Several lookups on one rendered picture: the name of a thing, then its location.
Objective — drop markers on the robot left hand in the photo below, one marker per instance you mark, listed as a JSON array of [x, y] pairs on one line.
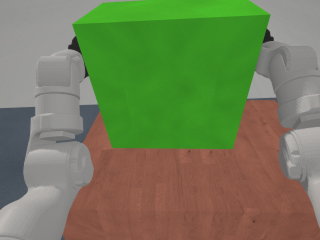
[[75, 46]]

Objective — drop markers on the robot right hand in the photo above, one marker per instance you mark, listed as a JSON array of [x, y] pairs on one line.
[[268, 36]]

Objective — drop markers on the right robot forearm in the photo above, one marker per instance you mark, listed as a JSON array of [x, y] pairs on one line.
[[295, 76]]

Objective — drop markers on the robot left upper arm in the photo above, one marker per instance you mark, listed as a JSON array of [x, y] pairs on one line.
[[54, 174]]

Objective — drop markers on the carton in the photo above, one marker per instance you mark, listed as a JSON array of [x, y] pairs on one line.
[[172, 74]]

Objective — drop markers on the robot right upper arm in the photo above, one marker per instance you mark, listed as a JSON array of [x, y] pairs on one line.
[[299, 158]]

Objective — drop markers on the left robot forearm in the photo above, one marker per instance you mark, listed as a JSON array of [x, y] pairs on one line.
[[57, 99]]

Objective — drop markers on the pedestal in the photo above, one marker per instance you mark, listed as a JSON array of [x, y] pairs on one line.
[[194, 194]]

